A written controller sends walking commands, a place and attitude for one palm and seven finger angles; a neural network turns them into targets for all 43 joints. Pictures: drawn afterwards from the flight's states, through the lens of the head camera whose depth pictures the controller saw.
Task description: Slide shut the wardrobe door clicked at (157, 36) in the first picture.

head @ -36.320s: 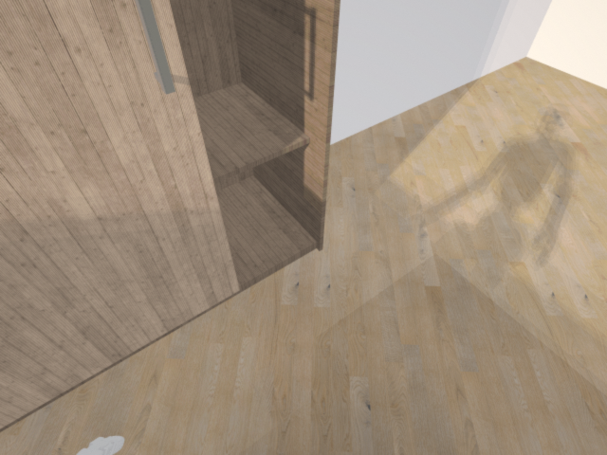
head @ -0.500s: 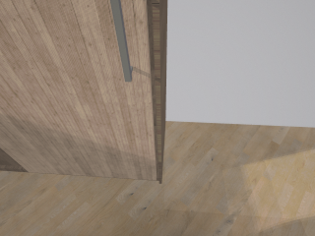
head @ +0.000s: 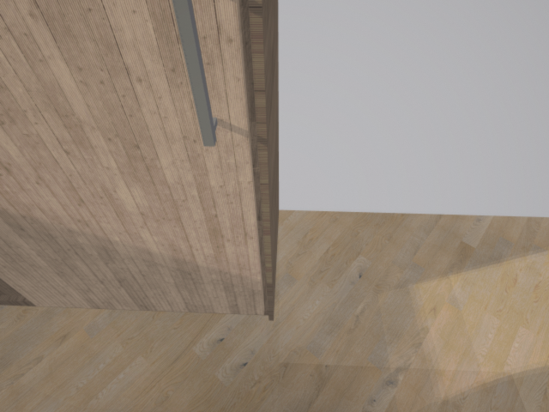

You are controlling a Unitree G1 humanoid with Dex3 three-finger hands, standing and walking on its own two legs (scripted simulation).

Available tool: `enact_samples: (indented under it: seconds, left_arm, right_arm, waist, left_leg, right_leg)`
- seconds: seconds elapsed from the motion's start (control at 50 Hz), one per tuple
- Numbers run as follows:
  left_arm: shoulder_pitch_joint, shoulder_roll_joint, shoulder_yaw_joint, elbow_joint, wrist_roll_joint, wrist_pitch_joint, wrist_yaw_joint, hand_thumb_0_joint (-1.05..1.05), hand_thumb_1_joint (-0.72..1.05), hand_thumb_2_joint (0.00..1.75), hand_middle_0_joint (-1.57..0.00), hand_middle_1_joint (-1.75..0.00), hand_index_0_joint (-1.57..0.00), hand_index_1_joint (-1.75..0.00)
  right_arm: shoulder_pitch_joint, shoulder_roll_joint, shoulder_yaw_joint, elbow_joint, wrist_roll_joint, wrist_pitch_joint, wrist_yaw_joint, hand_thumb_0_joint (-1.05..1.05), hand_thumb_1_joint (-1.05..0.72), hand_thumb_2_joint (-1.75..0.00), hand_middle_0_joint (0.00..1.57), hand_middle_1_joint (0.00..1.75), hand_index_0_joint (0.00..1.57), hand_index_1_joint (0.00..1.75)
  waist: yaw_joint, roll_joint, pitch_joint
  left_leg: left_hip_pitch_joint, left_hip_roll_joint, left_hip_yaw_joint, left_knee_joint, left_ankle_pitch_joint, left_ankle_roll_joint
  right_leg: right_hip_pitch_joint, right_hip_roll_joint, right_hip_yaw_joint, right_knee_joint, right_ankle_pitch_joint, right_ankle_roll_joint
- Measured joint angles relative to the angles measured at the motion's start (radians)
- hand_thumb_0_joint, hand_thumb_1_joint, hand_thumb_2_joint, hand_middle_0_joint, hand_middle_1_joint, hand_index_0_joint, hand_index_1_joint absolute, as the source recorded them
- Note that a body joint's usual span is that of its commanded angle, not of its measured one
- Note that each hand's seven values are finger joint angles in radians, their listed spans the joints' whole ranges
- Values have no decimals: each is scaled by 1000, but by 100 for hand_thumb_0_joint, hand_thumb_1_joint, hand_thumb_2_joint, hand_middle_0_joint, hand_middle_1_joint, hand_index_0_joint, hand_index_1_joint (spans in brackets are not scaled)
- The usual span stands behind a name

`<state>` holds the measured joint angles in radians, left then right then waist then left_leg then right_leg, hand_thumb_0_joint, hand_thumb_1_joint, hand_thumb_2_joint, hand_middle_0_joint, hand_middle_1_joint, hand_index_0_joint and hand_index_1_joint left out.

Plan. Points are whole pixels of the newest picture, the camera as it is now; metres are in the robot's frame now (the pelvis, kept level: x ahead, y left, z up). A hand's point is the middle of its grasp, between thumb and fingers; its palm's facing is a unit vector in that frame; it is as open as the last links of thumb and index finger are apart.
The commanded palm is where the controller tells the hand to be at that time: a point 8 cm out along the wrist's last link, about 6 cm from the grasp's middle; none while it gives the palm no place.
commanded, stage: come to a stop and stand still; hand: left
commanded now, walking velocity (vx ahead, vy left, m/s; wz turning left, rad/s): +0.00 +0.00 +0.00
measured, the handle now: (199, 67) +0.53 +0.14 +0.24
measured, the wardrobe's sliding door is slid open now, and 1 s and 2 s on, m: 0.01 0.01 0.01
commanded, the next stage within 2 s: look again from close up in 0.24 s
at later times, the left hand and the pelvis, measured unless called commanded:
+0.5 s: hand out of the picture +0.00 +0.16 -0.17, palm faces +0.03 -0.98 -0.19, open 7.3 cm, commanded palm none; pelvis +0.01 -0.01 +0.00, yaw +0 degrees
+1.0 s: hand out of the picture +0.01 +0.15 -0.17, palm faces +0.03 -0.98 -0.21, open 7.3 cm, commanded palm none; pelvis +0.01 -0.02 +0.00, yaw +0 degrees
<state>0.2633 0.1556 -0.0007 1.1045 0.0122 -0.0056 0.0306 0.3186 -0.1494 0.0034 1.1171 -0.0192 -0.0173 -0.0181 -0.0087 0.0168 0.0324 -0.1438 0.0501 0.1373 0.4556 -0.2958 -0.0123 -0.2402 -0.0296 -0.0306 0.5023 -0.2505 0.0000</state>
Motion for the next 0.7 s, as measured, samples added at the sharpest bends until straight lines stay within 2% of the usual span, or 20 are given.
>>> enact_samples:
  seconds: [0.7]
  left_arm:
    - [16, -10, 8, 20, 2, -7, 1, 1, 92, 90, -20, -30, -20, -30]
  right_arm:
    - [-30, 15, -7, 22, 1, -5, -9, 0, -91, -90, 19, 30, 20, 30]
  waist:
    - [9, -8, -3]
  left_leg:
    - [24, 28, -7, -25, -2, -26]
  right_leg:
    - [24, 29, -10, -24, -7, -23]
